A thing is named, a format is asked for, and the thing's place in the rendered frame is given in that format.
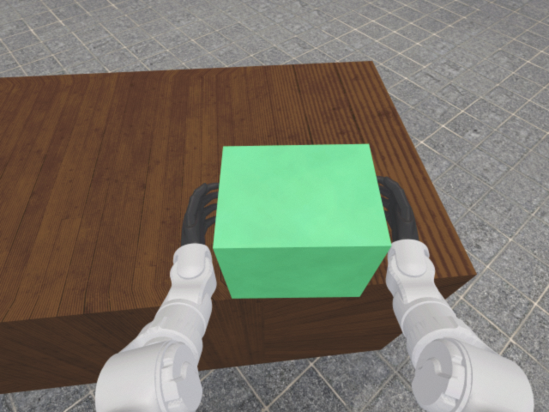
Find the robot right hand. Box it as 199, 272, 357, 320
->
377, 176, 419, 242

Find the pedestal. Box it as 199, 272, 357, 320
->
0, 61, 477, 394

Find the left robot upper arm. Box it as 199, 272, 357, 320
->
96, 340, 202, 412

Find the robot left hand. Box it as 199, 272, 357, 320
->
181, 183, 220, 246

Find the right robot upper arm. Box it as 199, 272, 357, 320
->
412, 338, 534, 412

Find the carton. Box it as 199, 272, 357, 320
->
213, 144, 392, 299

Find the left robot forearm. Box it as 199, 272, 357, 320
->
95, 244, 217, 412

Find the right robot forearm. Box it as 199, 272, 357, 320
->
386, 239, 534, 412

